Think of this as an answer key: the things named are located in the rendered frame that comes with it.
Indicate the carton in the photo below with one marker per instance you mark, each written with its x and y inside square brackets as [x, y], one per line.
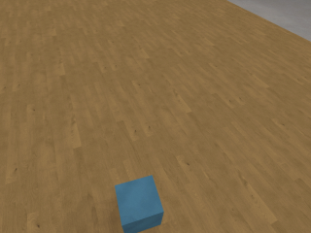
[139, 205]

